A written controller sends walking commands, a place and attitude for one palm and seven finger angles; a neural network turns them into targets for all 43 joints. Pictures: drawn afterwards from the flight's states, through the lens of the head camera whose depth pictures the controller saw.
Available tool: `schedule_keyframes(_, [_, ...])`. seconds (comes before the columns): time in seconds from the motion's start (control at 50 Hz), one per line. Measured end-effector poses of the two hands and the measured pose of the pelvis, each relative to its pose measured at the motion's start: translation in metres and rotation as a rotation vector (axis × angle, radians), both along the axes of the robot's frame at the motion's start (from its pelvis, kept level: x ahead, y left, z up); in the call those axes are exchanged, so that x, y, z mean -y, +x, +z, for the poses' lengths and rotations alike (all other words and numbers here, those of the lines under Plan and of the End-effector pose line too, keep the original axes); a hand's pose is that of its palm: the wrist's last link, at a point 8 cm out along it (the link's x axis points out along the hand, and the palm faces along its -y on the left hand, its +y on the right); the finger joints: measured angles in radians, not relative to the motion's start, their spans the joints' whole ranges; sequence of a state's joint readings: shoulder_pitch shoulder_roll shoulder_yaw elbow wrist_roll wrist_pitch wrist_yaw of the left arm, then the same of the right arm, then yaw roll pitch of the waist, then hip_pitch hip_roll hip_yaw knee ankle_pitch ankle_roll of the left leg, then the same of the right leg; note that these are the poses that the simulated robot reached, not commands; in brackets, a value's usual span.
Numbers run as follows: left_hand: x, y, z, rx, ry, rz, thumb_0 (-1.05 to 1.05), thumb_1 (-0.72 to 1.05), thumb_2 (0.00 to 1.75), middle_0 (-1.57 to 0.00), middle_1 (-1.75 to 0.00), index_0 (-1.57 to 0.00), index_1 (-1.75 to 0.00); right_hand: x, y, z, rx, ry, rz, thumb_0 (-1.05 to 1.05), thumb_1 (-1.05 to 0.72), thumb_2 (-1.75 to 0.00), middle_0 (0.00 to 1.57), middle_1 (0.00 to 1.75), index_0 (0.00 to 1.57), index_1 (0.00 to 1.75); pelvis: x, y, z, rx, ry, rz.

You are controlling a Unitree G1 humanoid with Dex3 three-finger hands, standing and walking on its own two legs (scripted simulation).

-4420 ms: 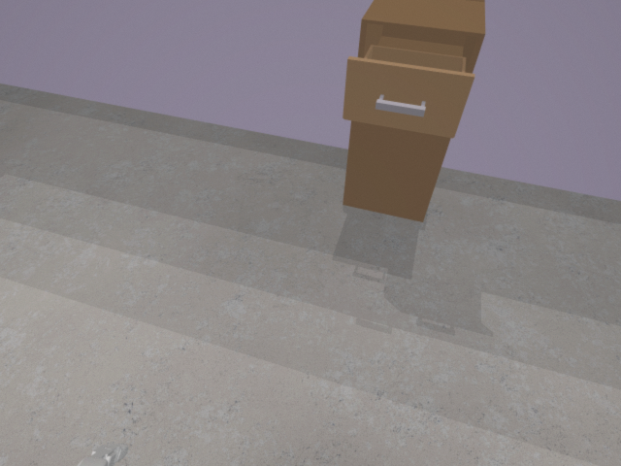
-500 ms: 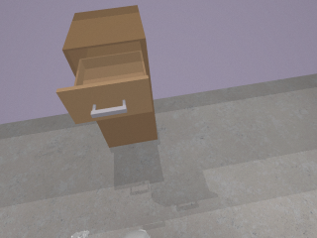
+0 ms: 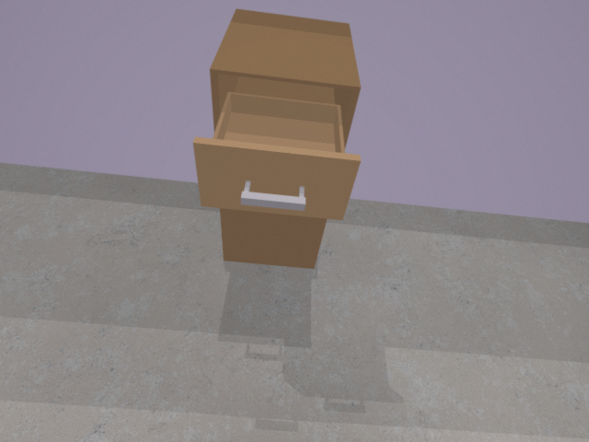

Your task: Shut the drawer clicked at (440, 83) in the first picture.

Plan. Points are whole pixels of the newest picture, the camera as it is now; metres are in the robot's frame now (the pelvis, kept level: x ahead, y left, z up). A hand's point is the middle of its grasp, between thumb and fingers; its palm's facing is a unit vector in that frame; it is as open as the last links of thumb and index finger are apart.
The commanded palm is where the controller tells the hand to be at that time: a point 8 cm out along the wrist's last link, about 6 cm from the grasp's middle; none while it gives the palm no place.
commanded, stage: take the last steps up to it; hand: left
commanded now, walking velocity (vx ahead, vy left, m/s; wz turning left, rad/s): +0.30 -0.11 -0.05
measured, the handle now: (274, 194) +0.59 +0.09 -0.05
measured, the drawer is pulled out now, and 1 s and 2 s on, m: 0.30 0.30 0.30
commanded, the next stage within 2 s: come to a stop and stand still in 0.80 s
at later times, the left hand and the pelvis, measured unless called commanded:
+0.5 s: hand (245, 369) +0.27 +0.09 -0.18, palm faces -0.05 -0.98 -0.18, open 7.4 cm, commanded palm none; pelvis +0.15 -0.08 -0.02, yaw -2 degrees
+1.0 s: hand (249, 389) +0.24 +0.08 -0.19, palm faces +0.06 -0.99 -0.13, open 7.4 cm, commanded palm none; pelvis +0.28 -0.08 +0.00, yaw -2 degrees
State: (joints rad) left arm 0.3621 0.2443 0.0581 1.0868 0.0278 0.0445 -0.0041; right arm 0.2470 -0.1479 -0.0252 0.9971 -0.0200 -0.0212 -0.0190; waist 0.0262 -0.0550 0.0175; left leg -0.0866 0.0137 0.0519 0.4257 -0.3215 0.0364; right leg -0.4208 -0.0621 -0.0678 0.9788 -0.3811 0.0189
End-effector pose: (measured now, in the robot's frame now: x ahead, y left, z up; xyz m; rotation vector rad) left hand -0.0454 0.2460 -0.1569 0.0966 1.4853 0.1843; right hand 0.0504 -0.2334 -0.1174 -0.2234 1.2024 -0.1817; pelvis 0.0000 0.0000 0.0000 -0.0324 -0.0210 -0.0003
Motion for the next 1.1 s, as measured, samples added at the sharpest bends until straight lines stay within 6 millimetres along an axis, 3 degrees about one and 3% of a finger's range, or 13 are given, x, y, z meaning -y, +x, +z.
schedule_keyframes(0.08, [-0.001, 0.028, 0.002, 0.033, -0.014, -0.010, 0.01, 0.91, 0.90, -0.20, -0.30, -0.19, -0.30, -0.001, -0.026, 0.001, -0.089, -0.008, -0.035, 0.00, -0.94, -0.90, 0.20, 0.30, 0.20, 0.30, -0.003, 0.014, 0.004, 0.004, -0.001, 0.000])
schedule_keyframes(0.18, [0.010, 0.082, 0.000, 0.077, -0.025, -0.052, 0.01, 0.91, 0.90, -0.20, -0.30, -0.19, -0.30, -0.002, -0.060, -0.004, -0.212, 0.008, -0.112, 0.00, -0.93, -0.90, 0.20, 0.30, 0.20, 0.30, 0.003, 0.037, 0.002, 0.006, 0.011, -0.017])
schedule_keyframes(0.3, [0.040, 0.180, -0.001, 0.168, -0.034, -0.143, 0.01, 0.91, 0.90, -0.20, -0.30, -0.19, -0.30, -0.001, -0.089, -0.013, -0.355, 0.055, -0.209, 0.00, -0.92, -0.90, 0.20, 0.30, 0.20, 0.30, 0.023, 0.073, -0.006, 0.001, 0.027, -0.034])
schedule_keyframes(0.4, [0.077, 0.274, -0.002, 0.299, -0.015, -0.209, 0.01, 0.91, 0.90, -0.20, -0.30, -0.19, -0.30, 0.013, -0.087, -0.029, -0.462, 0.111, -0.264, 0.01, -0.91, -0.90, 0.20, 0.30, 0.20, 0.30, 0.053, 0.115, -0.023, -0.004, 0.029, -0.043])
schedule_keyframes(0.44, [0.089, 0.299, -0.003, 0.356, 0.002, -0.209, 0.01, 0.91, 0.90, -0.20, -0.30, -0.20, -0.30, 0.025, -0.072, -0.037, -0.480, 0.129, -0.269, 0.01, -0.91, -0.90, 0.20, 0.30, 0.20, 0.30, 0.066, 0.129, -0.029, 0.003, 0.027, -0.043])
schedule_keyframes(0.5, [0.102, 0.311, 0.005, 0.377, 0.007, -0.180, 0.00, 0.91, 0.90, -0.20, -0.30, -0.20, -0.30, 0.045, -0.026, -0.040, -0.415, 0.126, -0.249, 0.01, -0.91, -0.90, 0.20, 0.30, 0.20, 0.30, 0.078, 0.146, -0.023, 0.021, 0.022, -0.033])
schedule_keyframes(0.6, [0.107, 0.303, 0.015, 0.319, 0.042, -0.117, 0.00, 0.93, 0.90, -0.20, -0.30, -0.20, -0.30, 0.076, 0.083, -0.036, -0.199, 0.098, -0.170, 0.01, -0.91, -0.90, 0.19, 0.30, 0.20, 0.30, 0.089, 0.175, -0.009, 0.020, 0.016, -0.016])
schedule_keyframes(0.68, [0.104, 0.292, 0.015, 0.249, 0.049, -0.095, -0.01, 0.94, 0.90, -0.20, -0.30, -0.20, -0.30, 0.086, 0.162, -0.028, -0.057, 0.087, -0.112, 0.01, -0.92, -0.90, 0.19, 0.30, 0.20, 0.30, 0.092, 0.197, -0.005, 0.012, 0.007, -0.012])
schedule_keyframes(0.82, [0.107, 0.267, -0.003, 0.109, -0.013, -0.010, 0.00, 0.92, 0.90, -0.20, -0.30, -0.20, -0.30, 0.084, 0.259, -0.014, 0.051, 0.045, -0.017, 0.01, -0.94, -0.90, 0.19, 0.30, 0.20, 0.30, 0.084, 0.240, -0.007, 0.010, -0.012, -0.013])
schedule_keyframes(0.88, [0.109, 0.260, -0.014, 0.039, -0.044, 0.017, 0.00, 0.92, 0.90, -0.20, -0.30, -0.20, -0.30, 0.074, 0.284, -0.014, 0.074, 0.035, 0.006, 0.01, -0.93, -0.90, 0.19, 0.30, 0.20, 0.30, 0.079, 0.259, -0.013, 0.015, 0.004, -0.017])
schedule_keyframes(0.92, [0.110, 0.263, -0.013, 0.004, -0.056, 0.009, 0.01, 0.92, 0.90, -0.20, -0.30, -0.20, -0.30, 0.068, 0.289, -0.013, 0.072, 0.039, 0.006, 0.00, -0.92, -0.90, 0.19, 0.30, 0.20, 0.30, 0.077, 0.268, -0.011, 0.019, 0.012, -0.028])
schedule_keyframes(1.1, [0.120, 0.315, 0.000, 0.031, -0.025, -0.019, 0.01, 0.91, 0.90, -0.20, -0.30, -0.20, -0.30, 0.083, 0.276, -0.016, -0.059, 0.025, -0.053, -0.01, -0.96, -0.90, 0.20, 0.30, 0.20, 0.30, 0.087, 0.287, -0.001, 0.017, 0.035, -0.025])
